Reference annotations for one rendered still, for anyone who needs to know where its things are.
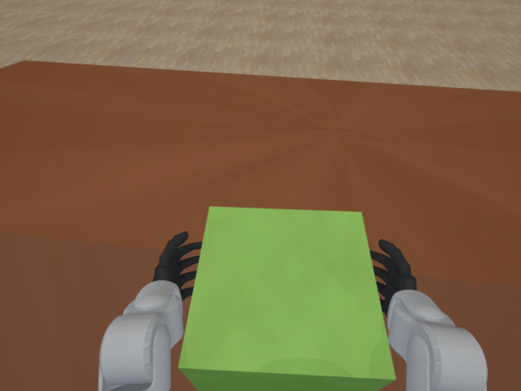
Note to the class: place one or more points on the carton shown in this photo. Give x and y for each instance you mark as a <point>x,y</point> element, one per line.
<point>285,300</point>

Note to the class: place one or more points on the right robot forearm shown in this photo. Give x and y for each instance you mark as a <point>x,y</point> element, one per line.
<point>438,355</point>

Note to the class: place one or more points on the left robot forearm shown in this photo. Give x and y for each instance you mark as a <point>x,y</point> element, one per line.
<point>135,354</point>

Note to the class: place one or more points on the robot right hand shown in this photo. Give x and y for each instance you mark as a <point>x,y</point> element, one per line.
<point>397,278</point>

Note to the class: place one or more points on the robot left hand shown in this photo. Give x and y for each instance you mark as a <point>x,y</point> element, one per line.
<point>170,267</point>

